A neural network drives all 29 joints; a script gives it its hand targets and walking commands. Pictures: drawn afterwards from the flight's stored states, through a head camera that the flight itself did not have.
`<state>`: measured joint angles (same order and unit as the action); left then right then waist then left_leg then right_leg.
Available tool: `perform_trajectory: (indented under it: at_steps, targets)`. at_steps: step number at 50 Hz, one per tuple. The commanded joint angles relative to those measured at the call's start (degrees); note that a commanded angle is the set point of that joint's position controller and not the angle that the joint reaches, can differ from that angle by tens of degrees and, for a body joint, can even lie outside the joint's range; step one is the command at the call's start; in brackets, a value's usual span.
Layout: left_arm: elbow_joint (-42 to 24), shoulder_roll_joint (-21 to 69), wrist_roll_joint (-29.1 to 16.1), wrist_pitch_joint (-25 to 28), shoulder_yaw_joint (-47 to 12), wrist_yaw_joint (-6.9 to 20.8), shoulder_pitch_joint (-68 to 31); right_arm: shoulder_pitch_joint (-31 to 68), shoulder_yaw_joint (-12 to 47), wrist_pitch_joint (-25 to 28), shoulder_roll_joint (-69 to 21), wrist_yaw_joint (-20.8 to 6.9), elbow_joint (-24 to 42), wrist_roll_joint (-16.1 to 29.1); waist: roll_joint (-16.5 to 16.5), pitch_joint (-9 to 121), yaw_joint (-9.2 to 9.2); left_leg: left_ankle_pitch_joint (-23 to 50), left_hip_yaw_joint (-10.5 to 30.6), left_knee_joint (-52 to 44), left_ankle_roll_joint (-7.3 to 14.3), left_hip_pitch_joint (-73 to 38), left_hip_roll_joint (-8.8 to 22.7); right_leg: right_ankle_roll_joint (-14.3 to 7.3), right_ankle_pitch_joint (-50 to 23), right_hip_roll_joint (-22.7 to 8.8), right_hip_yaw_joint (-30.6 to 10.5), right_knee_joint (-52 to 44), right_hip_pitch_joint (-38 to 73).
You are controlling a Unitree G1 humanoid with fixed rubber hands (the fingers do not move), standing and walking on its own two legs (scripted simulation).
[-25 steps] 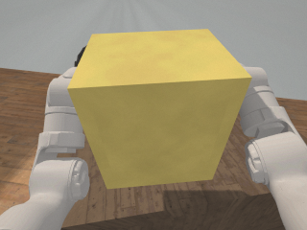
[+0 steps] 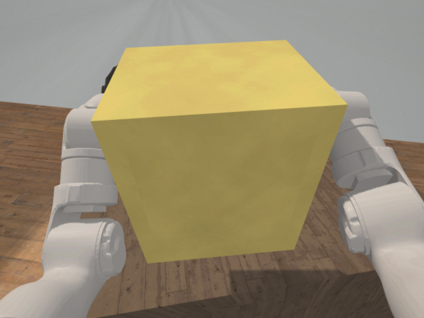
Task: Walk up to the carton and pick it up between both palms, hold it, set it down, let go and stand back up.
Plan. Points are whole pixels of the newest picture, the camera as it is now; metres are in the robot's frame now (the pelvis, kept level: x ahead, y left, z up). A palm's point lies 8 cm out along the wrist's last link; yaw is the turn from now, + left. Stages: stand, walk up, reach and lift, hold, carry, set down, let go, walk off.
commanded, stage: hold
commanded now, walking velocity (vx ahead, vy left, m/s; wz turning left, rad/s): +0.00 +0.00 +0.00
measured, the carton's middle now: (214, 154) +0.29 +0.00 +0.26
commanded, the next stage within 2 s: none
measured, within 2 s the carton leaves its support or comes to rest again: neither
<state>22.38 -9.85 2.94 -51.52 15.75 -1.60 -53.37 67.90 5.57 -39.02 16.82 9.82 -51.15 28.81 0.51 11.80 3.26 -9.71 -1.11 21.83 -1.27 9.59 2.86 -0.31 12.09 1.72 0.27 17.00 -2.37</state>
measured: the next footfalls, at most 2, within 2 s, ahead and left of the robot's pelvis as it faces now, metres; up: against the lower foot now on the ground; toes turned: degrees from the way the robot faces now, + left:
none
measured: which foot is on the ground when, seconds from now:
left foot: down 0.00-1.00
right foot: down 0.00-1.00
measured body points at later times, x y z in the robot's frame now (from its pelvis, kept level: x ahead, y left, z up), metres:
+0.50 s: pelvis -0.01 +0.00 +0.00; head -0.12 +0.01 +0.44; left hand +0.37 +0.17 +0.33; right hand +0.37 -0.15 +0.34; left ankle +0.02 +0.13 -0.75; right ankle -0.03 -0.11 -0.75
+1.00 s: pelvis -0.02 +0.01 +0.00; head -0.11 +0.02 +0.44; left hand +0.37 +0.17 +0.32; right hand +0.38 -0.16 +0.33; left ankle +0.02 +0.13 -0.75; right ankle -0.03 -0.11 -0.75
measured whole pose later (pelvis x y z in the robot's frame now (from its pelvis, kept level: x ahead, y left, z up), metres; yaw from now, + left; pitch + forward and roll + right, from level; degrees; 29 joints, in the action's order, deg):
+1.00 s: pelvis -0.02 +0.01 +0.00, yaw +0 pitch -1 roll -2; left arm 33.4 -10.3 2.7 -47.2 14.9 -2.2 -59.6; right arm 72.2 5.4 -36.1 18.0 7.3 -60.2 28.1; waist -0.6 13.4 3.1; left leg -8.3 -0.8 22.4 -0.6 13.4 2.7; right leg 0.1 10.3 1.7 0.5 16.7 -5.7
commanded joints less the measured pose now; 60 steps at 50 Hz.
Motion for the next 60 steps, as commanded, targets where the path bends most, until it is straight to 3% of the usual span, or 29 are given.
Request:
perform_trajectory:
  at_steps: [1,3,7,8,9,12,15,17,21,23,25,27,29,31,34,35,39,41,42,45,47,49,50,52,53,55,58,59,60]
  targets:
    - [-9.3,30.0,-7.1,2.6,-18.7,7.5,-45.9,39.4,7.0,0.6,-36.4,-4.5,16.8,7.5,-3.0,16.6,1.19,15.2,2.3,-0.6,-1.3,-10.4,-3.7,4.3,-23.4,2.2,-2.1,-2.2,-2.0]
    - [-11.5,30.2,-6.9,2.8,-19.4,8.3,-46.7,39.4,7.0,0.8,-35.3,-4.6,18.6,8.1,-5.4,18.4,1.88,18.3,2.7,0.3,-2.3,-11.4,-3.9,4.2,-25.9,2.5,-1.9,-1.7,-0.8]
    - [-7.1,29.6,-6.5,3.0,-17.9,9.2,-46.2,40.6,6.5,0.6,-35.7,-4.9,17.6,7.3,-2.7,14.0,1.33,12.1,2.5,-1.4,-1.1,-8.8,-4.0,4.4,-20.5,1.7,-2.2,-3.0,-2.8]
    - [-10.4,30.5,-7.8,3.8,-18.9,8.9,-49.1,42.7,8.3,1.3,-37.7,-5.3,19.9,8.0,-2.3,18.0,0.46,14.0,2.5,-0.8,-1.1,-10.1,-3.8,4.3,-21.7,2.3,-1.8,-2.3,-2.4]
    - [-8.6,30.4,-7.6,3.9,-18.5,8.5,-48.2,43.5,8.4,1.3,-37.4,-5.4,19.7,8.2,-2.3,17.4,-0.03,14.9,2.7,-0.4,-1.0,-10.5,-3.9,4.1,-21.9,2.5,-1.8,-2.3,-2.8]
    - [-4.0,30.5,-6.9,3.8,-18.0,8.1,-49.3,43.8,5.3,1.1,-36.3,-6.0,15.0,6.7,-3.3,13.5,0.27,8.4,2.5,-2.3,-0.7,-8.4,-3.3,3.5,-12.5,2.1,-1.9,-3.8,-6.1]
    - [-2.5,30.7,-7.4,4.9,-17.8,7.9,-51.4,43.4,4.3,1.4,-36.7,-6.9,10.5,5.3,-3.4,12.2,0.54,6.1,2.5,-2.6,-0.3,-6.4,-3.2,3.1,-10.6,1.6,-2.3,-4.2,-7.3]
    - [0.7,30.3,-7.3,5.3,-15.7,7.7,-51.1,45.6,4.8,1.9,-37.7,-7.1,10.6,5.7,0.1,11.8,-0.92,6.0,2.6,-2.7,0.7,-6.1,-3.2,3.4,-11.2,1.8,-2.3,-4.2,-6.9]
    - [0.7,30.2,-7.1,5.7,-15.3,8.1,-51.5,44.5,4.1,1.9,-36.0,-6.7,7.7,6.1,-1.5,14.3,-0.02,8.4,2.8,-2.1,0.0,-8.2,-3.3,3.5,-13.9,1.8,-2.5,-3.6,-5.8]
    - [5.7,29.1,-5.8,5.5,-13.1,8.6,-50.7,45.1,2.1,1.9,-34.8,-7.0,4.8,4.7,-1.1,9.4,-0.91,4.1,2.3,-3.6,0.4,-5.3,-3.0,3.2,-7.4,1.5,-2.3,-4.9,-7.6]
    - [4.0,29.9,-6.7,6.4,-14.4,8.6,-52.1,45.3,3.0,2.9,-36.0,-7.4,6.4,4.8,-1.0,13.0,-0.21,6.3,2.4,-3.0,0.5,-5.9,-3.1,3.1,-10.0,1.4,-2.8,-4.7,-6.8]
    - [0.1,32.3,-8.9,6.9,-17.6,7.7,-52.8,45.6,3.9,3.3,-35.4,-7.3,9.2,6.7,-4.1,17.4,1.02,10.8,3.1,-1.4,-0.9,-8.3,-3.3,2.7,-14.2,2.1,-2.5,-3.8,-5.9]
    - [2.9,31.3,-8.0,6.6,-16.2,7.3,-52.2,46.0,3.2,2.9,-33.8,-7.7,6.9,6.3,-4.2,12.4,0.49,8.1,2.9,-2.3,-0.8,-6.9,-3.2,2.4,-9.6,2.2,-2.2,-4.6,-8.0]
    - [1.6,30.0,-7.4,7.1,-15.1,7.1,-53.8,44.6,3.1,3.0,-36.0,-7.9,4.9,5.2,-1.8,12.5,-0.24,6.9,2.7,-2.7,-0.2,-6.8,-3.0,3.0,-8.5,1.9,-2.1,-4.5,-8.2]
    - [2.7,31.9,-7.9,6.6,-16.5,6.8,-53.1,45.6,2.7,3.3,-35.2,-7.9,6.0,5.6,-3.2,12.1,0.29,6.5,3.0,-2.5,-0.2,-6.2,-2.8,2.3,-8.0,2.0,-2.4,-4.8,-8.7]
    - [2.4,32.2,-8.2,6.8,-16.0,6.8,-52.5,46.8,3.9,3.8,-36.5,-7.8,8.6,5.9,-1.8,14.5,-0.07,7.1,2.9,-1.9,0.5,-6.7,-3.1,2.6,-9.1,1.7,-2.8,-4.8,-7.7]
    - [2.1,32.3,-8.9,7.3,-17.3,6.1,-53.6,46.7,2.5,3.8,-35.2,-7.9,8.1,5.9,-3.7,14.5,0.71,6.5,3.4,-2.1,-0.2,-7.1,-2.9,2.3,-7.9,1.8,-2.5,-4.8,-9.6]
    - [1.3,32.9,-9.2,7.5,-17.6,5.8,-55.1,47.8,2.8,4.2,-35.9,-8.2,8.6,6.1,-4.2,16.4,0.09,5.8,3.5,-2.0,-0.3,-7.0,-2.8,2.1,-6.7,1.9,-2.5,-4.6,-10.0]
    - [1.1,33.1,-9.6,7.6,-18.4,5.7,-55.2,46.6,2.1,3.9,-35.4,-8.2,7.7,5.9,-5.0,15.9,0.98,5.8,3.5,-2.1,-0.4,-6.9,-2.7,2.0,-7.1,1.9,-2.8,-4.6,-10.0]
    - [1.2,32.3,-8.3,7.1,-16.4,5.9,-52.2,45.2,3.0,3.8,-35.0,-7.8,8.3,6.0,-3.5,15.9,0.39,8.9,3.5,-1.4,-0.5,-8.2,-3.1,2.6,-11.2,2.0,-2.6,-4.2,-7.7]
    - [-0.3,32.0,-7.9,6.9,-16.3,5.9,-54.0,46.4,3.6,3.8,-35.6,-7.9,8.2,6.5,-4.1,17.1,-0.34,9.4,3.4,-1.4,-0.6,-8.5,-3.0,2.8,-10.2,2.3,-2.2,-3.7,-7.5]
    - [1.4,31.3,-7.9,6.4,-15.7,6.3,-51.4,46.5,4.1,3.8,-35.3,-7.8,10.2,6.6,-2.4,17.6,-0.82,9.0,3.0,-1.5,0.1,-8.0,-3.1,3.0,-10.7,2.2,-2.4,-4.0,-6.1]
    - [1.1,30.7,-8.2,6.5,-16.2,6.3,-51.0,46.1,4.4,3.9,-35.9,-7.5,11.1,6.2,-1.3,17.1,-0.40,9.9,2.9,-1.3,0.3,-8.1,-3.2,3.3,-13.1,2.1,-2.5,-3.8,-5.7]
    - [-3.3,32.4,-9.9,7.0,-18.4,5.6,-53.3,48.1,5.3,4.4,-36.7,-7.4,14.0,7.1,-2.4,20.6,0.01,13.0,3.5,-0.2,-0.7,-10.3,-3.0,3.1,-15.0,2.9,-1.8,-2.7,-5.7]
    - [-2.8,32.4,-9.5,6.7,-18.3,5.5,-52.7,45.5,4.9,3.6,-35.8,-7.3,11.9,7.1,-3.3,18.1,0.75,12.6,3.7,-0.4,-0.9,-10.1,-3.0,2.8,-14.8,2.7,-2.1,-3.2,-6.3]
    - [-1.9,31.5,-8.4,6.0,-16.5,5.8,-51.4,45.7,5.5,3.5,-36.0,-7.4,12.7,7.1,-1.8,17.4,-0.62,10.4,3.2,-1.1,0.0,-9.1,-3.0,3.0,-12.7,2.3,-2.4,-3.7,-6.2]
    - [-3.0,30.9,-7.9,5.4,-16.6,6.4,-50.6,44.5,5.8,3.0,-35.9,-6.9,11.9,7.5,-1.9,17.5,-0.36,13.2,3.1,-0.6,-0.3,-9.7,-3.1,3.3,-17.5,2.4,-2.4,-2.7,-4.3]
    - [-3.1,31.6,-8.7,5.2,-17.5,6.5,-50.7,45.1,4.9,3.0,-35.3,-6.8,13.6,7.4,-2.0,17.8,0.81,11.9,3.0,-0.5,-0.5,-9.6,-3.3,3.1,-15.8,2.5,-2.5,-3.2,-4.9]
    - [-1.7,31.3,-8.4,5.0,-16.8,6.7,-50.2,45.6,5.1,2.8,-35.8,-6.6,13.8,7.1,-1.7,16.1,0.45,11.0,3.0,-0.8,-0.3,-9.4,-3.2,3.1,-14.7,2.3,-2.5,-3.9,-5.3]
